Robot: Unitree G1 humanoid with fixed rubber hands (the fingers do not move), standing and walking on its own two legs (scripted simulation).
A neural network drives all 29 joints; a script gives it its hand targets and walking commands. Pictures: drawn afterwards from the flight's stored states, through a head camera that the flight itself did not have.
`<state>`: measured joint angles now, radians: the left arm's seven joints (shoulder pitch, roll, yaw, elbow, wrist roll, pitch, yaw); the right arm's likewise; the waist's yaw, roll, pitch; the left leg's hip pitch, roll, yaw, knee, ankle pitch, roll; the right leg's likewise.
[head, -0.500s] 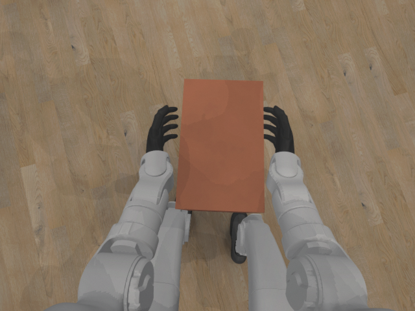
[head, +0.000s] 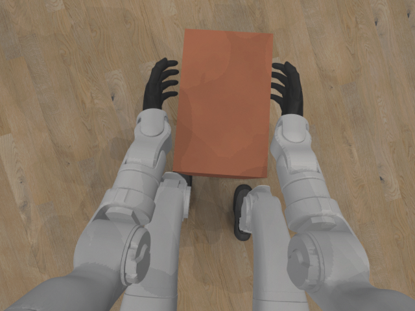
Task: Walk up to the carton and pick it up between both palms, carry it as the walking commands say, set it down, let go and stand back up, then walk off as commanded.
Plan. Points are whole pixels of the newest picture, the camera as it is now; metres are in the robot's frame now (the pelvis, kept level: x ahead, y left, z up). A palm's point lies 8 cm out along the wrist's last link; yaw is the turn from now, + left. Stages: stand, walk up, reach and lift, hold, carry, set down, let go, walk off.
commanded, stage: set down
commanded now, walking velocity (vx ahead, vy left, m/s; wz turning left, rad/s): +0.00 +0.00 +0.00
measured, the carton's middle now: (221, 121) +0.41 +0.01 -0.25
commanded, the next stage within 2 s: none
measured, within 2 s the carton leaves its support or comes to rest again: neither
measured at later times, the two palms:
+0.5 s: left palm (163, 89) +0.46 +0.14 -0.23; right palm (277, 90) +0.48 -0.10 -0.22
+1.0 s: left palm (169, 85) +0.48 +0.14 -0.31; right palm (269, 88) +0.50 -0.10 -0.29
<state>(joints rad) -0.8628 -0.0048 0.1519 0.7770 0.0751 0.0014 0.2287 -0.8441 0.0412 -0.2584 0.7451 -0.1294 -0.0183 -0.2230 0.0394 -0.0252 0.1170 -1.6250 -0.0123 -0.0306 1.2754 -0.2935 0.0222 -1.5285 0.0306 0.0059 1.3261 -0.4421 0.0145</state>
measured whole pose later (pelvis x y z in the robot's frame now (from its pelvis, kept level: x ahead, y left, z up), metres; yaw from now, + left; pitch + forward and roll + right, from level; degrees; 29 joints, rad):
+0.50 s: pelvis +0.00 +0.00 -0.09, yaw -1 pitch +39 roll -5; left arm -1.04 0.00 0.29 0.77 0.14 0.16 0.17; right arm -1.06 -0.01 -0.27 0.81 -0.13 0.13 -0.21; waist 0.04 0.01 0.11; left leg -1.92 -0.03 -0.06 1.65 -0.41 0.02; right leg -1.79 0.08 0.01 1.69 -0.58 0.03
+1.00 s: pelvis -0.01 -0.01 -0.15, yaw -2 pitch +43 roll -6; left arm -1.18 0.03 0.34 0.80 0.17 0.22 0.14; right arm -1.19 -0.03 -0.33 0.83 -0.13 0.19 -0.21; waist 0.04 -0.01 0.11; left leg -2.16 -0.04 -0.07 1.84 -0.43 0.01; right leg -2.03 0.10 0.01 1.89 -0.62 0.05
